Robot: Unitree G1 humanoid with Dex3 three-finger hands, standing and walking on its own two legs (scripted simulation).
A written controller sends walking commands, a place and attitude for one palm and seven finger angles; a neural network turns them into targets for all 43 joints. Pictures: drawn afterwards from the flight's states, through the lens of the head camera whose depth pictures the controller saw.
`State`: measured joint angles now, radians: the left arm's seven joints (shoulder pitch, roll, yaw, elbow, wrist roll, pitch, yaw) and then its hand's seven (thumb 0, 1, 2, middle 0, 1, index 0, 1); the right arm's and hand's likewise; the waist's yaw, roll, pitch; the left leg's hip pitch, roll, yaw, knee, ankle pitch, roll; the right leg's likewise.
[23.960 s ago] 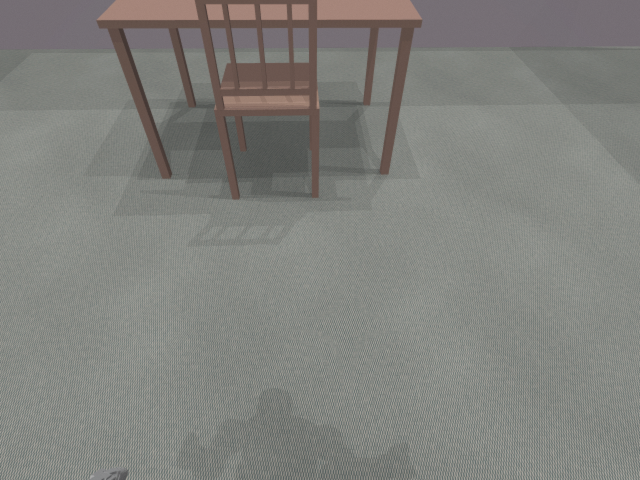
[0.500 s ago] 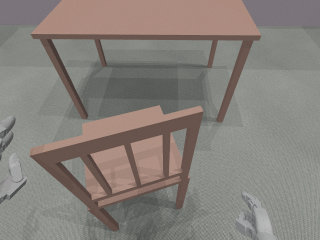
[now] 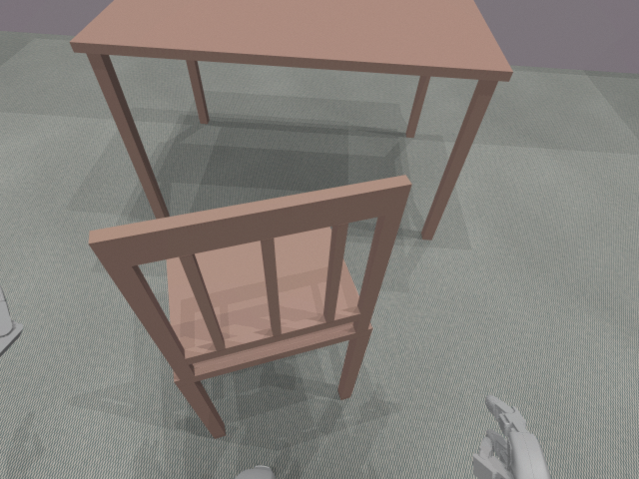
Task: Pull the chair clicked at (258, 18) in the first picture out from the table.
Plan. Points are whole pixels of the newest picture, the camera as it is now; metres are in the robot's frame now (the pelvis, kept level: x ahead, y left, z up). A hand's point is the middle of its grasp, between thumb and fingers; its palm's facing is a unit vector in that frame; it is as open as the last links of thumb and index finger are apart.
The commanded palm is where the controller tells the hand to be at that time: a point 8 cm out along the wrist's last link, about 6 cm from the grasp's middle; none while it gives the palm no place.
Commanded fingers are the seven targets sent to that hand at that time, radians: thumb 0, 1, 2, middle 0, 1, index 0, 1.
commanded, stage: step back with the hand held close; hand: left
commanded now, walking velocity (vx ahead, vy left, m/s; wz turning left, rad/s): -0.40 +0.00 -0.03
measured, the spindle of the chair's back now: (272, 290) +0.40 +0.10 -0.06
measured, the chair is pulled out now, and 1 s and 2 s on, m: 0.58 0.58 0.58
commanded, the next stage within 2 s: stop stepping back and stand still in 0.66 s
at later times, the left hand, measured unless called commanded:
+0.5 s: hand out of the picture +0.15 +0.25 +0.18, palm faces +0.39 -0.78 -0.49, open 7.4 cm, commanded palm +0.09 +0.29 +0.19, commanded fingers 0.00 0.90 0.90 -0.20 -0.30 -0.20 -0.30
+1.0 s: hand out of the picture +0.04 +0.22 +0.19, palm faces +0.34 -0.74 -0.58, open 7.4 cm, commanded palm -0.02 +0.27 +0.19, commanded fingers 0.00 0.90 0.90 -0.20 -0.30 -0.20 -0.30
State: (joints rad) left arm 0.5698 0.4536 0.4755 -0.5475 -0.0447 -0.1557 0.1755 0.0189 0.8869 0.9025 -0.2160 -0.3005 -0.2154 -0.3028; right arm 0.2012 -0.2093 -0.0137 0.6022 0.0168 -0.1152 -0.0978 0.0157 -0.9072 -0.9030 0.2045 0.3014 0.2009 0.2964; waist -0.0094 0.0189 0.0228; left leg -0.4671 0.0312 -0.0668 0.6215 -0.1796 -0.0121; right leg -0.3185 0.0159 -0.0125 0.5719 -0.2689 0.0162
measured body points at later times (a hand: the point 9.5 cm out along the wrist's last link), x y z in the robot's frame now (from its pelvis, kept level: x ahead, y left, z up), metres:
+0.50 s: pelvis -0.06 +0.00 +0.00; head -0.02 +0.01 +0.45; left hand +0.13 +0.29 +0.21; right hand +0.13 -0.22 -0.08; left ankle +0.09 +0.12 -0.72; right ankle -0.11 -0.13 -0.73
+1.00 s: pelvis -0.16 -0.03 +0.00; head -0.13 -0.03 +0.45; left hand +0.02 +0.26 +0.22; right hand +0.00 -0.27 -0.08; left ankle -0.06 +0.10 -0.72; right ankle -0.14 -0.14 -0.72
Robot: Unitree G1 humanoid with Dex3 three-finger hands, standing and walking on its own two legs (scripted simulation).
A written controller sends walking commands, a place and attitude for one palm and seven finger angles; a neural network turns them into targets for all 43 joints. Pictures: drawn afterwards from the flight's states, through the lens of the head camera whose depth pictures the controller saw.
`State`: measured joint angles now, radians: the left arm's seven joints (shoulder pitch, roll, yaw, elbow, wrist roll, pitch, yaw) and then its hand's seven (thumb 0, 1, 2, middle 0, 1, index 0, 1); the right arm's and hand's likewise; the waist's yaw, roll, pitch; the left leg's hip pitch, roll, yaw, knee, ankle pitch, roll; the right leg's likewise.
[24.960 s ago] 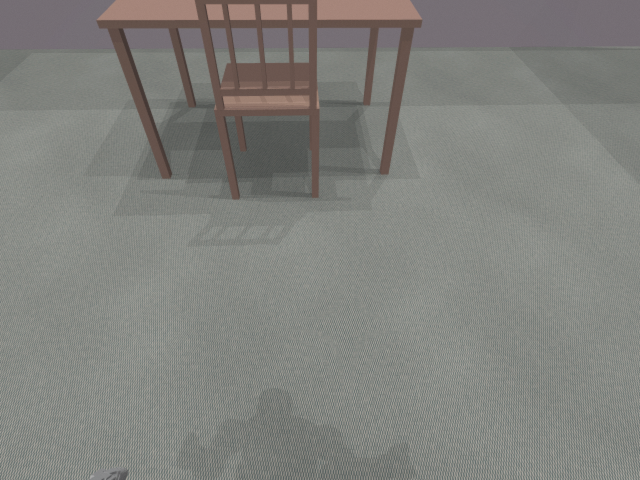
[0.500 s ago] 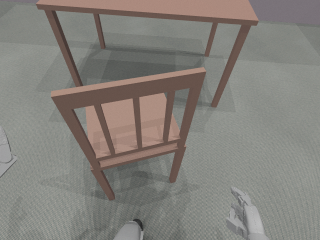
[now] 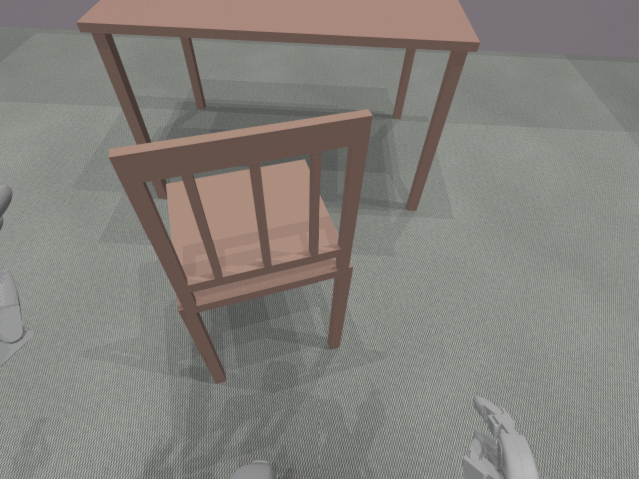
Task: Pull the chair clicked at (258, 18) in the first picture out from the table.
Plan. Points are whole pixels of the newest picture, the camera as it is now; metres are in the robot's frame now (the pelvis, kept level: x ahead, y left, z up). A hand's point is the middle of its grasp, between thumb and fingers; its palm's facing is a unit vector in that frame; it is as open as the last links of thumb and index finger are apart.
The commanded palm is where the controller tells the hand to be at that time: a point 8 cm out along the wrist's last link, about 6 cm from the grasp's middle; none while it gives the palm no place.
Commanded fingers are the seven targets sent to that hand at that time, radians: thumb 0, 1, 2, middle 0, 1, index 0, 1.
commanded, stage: stop stepping back and stand still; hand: left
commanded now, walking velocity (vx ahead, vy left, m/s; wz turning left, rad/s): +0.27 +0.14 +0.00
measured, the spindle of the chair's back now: (261, 219) +0.56 +0.13 -0.07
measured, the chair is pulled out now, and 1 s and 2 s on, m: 0.58 0.58 0.58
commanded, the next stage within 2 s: let the arm hang, fingers relaxed in 0.46 s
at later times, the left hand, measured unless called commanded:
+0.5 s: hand out of the picture +0.15 +0.28 +0.18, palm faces +0.52 -0.72 -0.47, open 7.4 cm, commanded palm +0.10 +0.30 +0.19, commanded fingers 0.00 0.90 0.90 -0.20 -0.30 -0.20 -0.30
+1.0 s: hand out of the picture +0.01 +0.20 -0.16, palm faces +0.09 -0.98 -0.19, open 6.9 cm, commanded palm none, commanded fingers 0.00 0.90 0.90 -0.20 -0.30 -0.20 -0.30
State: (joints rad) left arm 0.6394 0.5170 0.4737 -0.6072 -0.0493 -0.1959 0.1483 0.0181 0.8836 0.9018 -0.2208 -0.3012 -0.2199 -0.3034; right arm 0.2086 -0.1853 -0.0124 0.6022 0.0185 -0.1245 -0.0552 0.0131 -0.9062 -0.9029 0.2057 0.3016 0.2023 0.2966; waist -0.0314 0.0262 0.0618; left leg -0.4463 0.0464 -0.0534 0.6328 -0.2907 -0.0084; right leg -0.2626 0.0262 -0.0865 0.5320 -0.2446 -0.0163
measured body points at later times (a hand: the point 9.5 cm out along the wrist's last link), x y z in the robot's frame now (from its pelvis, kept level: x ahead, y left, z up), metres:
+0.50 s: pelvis -0.03 +0.00 +0.00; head -0.04 +0.00 +0.45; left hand +0.12 +0.32 +0.20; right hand +0.12 -0.23 -0.09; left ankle -0.06 +0.12 -0.73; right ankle +0.02 -0.11 -0.73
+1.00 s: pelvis -0.02 +0.01 +0.01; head +0.00 +0.03 +0.46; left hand +0.01 +0.25 -0.15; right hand -0.01 -0.23 -0.13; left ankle -0.06 +0.12 -0.73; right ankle +0.02 -0.11 -0.73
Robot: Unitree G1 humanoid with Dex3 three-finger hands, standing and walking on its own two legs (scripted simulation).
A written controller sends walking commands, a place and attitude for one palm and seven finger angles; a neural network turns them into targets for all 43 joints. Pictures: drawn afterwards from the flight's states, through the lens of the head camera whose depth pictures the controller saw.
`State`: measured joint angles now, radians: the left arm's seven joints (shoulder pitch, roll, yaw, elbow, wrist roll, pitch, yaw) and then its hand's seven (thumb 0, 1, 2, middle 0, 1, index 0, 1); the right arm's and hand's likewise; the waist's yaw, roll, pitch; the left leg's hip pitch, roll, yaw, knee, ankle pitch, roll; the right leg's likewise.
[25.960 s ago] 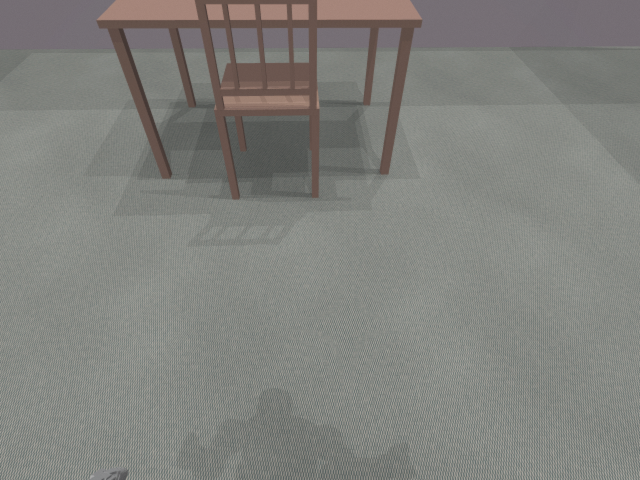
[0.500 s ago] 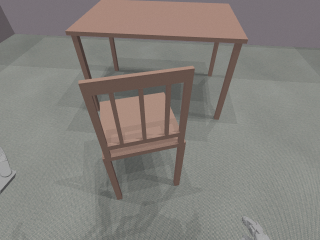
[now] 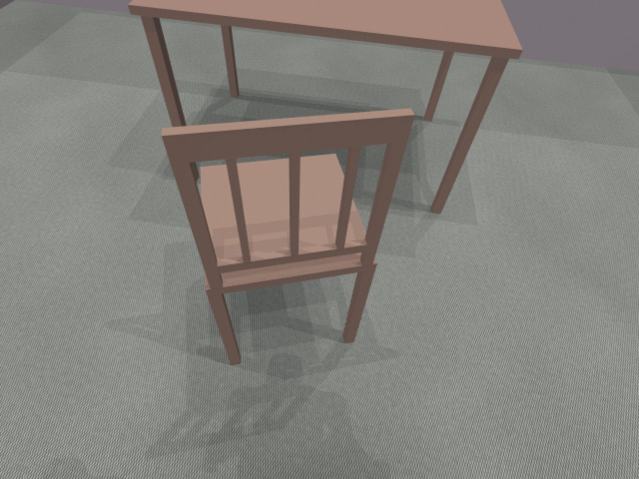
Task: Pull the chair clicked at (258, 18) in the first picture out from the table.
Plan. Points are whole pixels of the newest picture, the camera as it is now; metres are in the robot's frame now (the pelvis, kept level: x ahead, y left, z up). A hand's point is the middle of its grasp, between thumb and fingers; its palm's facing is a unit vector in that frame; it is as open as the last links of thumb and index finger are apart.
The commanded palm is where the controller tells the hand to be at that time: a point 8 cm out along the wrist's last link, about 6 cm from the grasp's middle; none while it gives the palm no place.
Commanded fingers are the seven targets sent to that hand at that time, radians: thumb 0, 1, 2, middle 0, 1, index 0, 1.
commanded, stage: let the arm hang, fingers relaxed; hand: left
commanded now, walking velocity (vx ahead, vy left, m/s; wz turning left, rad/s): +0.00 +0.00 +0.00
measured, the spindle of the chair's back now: (294, 208) +0.59 +0.08 -0.08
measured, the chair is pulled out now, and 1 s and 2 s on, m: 0.58 0.58 0.58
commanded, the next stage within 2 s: look to check the result in 0.66 s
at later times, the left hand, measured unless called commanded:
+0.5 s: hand out of the picture -0.01 +0.15 -0.17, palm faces +0.01 -0.99 -0.16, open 7.3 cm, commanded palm none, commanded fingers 0.00 0.90 0.90 -0.20 -0.30 -0.20 -0.30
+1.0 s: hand out of the picture +0.00 +0.15 -0.17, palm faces +0.03 -0.98 -0.18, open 7.3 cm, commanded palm none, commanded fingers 0.00 0.90 0.90 -0.20 -0.30 -0.20 -0.30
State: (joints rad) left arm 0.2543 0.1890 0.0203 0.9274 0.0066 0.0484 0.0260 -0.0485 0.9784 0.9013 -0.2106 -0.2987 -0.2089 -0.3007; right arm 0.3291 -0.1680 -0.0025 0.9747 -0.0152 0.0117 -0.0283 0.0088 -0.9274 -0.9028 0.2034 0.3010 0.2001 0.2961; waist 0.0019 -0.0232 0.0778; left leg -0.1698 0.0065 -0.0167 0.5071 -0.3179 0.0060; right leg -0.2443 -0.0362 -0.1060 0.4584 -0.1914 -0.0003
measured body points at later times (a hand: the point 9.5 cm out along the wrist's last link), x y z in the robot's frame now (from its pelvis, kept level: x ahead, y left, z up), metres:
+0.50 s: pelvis +0.00 -0.01 +0.00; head +0.01 -0.01 +0.45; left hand -0.01 +0.20 -0.16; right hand -0.03 -0.21 -0.16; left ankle -0.03 +0.11 -0.74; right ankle +0.03 -0.12 -0.74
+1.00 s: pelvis +0.00 -0.02 +0.00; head +0.02 -0.02 +0.45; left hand +0.00 +0.20 -0.16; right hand -0.03 -0.22 -0.16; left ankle -0.03 +0.11 -0.74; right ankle +0.03 -0.12 -0.74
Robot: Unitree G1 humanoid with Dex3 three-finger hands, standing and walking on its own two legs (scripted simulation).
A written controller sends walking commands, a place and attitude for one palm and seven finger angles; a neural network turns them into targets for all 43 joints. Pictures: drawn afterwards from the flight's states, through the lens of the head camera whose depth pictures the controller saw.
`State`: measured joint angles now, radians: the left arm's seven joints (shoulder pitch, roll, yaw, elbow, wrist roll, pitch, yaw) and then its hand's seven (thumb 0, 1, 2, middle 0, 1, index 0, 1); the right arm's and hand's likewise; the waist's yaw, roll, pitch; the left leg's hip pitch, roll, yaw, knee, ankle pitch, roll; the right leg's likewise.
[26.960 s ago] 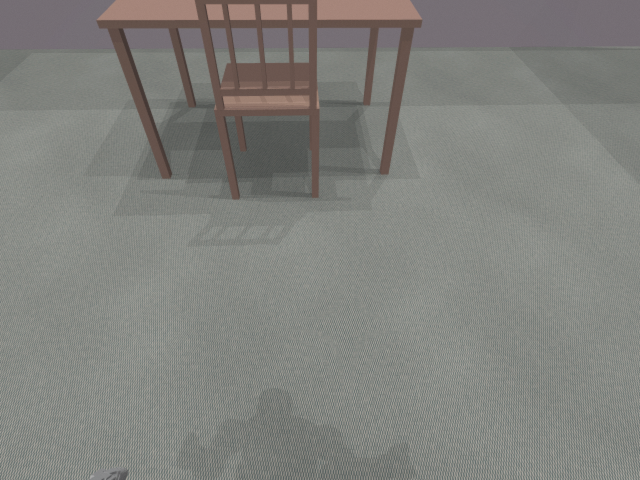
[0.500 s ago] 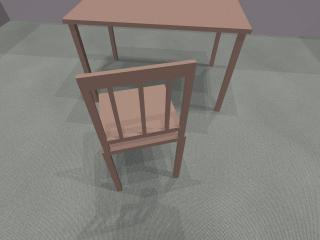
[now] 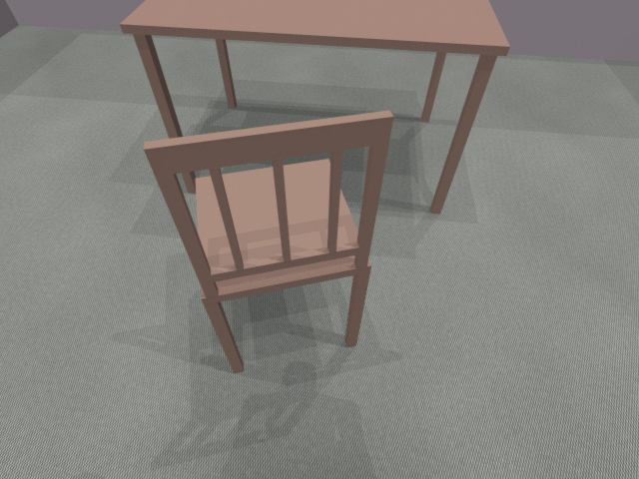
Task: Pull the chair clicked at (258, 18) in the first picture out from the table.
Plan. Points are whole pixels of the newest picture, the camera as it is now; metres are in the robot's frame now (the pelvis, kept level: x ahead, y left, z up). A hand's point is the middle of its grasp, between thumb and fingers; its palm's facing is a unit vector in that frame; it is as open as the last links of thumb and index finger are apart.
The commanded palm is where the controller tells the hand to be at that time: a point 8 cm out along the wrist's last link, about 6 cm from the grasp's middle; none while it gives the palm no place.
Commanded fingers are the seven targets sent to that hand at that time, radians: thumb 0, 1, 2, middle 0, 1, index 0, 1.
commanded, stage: look to check the result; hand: left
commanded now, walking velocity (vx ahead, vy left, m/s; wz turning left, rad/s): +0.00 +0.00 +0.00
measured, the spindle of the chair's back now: (282, 214) +0.59 +0.11 -0.08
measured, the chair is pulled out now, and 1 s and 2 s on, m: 0.58 0.58 0.58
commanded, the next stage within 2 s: stand and wait in 0.44 s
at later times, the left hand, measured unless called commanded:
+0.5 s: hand out of the picture +0.00 +0.16 -0.17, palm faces +0.05 -0.98 -0.19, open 7.3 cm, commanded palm none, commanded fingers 0.00 0.90 0.90 -0.20 -0.30 -0.20 -0.30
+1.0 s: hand out of the picture -0.01 +0.16 -0.18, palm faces +0.05 -0.98 -0.18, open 7.3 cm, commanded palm none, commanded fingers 0.00 0.90 0.90 -0.20 -0.30 -0.20 -0.30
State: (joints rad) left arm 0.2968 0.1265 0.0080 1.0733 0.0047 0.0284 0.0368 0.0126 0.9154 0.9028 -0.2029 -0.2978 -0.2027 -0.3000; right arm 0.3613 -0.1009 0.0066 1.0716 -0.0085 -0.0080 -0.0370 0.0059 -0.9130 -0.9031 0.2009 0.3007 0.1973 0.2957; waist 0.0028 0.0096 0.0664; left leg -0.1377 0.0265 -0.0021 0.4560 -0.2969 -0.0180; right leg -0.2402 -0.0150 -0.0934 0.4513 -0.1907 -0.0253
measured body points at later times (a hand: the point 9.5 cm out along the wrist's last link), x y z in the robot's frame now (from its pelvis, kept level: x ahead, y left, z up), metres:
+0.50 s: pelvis +0.00 -0.01 +0.00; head +0.03 -0.01 +0.45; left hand -0.01 +0.21 -0.16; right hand -0.01 -0.21 -0.16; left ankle -0.03 +0.13 -0.74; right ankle +0.03 -0.10 -0.74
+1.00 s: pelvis +0.00 -0.01 +0.00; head +0.02 -0.01 +0.45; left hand -0.01 +0.21 -0.16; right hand -0.03 -0.21 -0.16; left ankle -0.03 +0.13 -0.74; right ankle +0.03 -0.10 -0.74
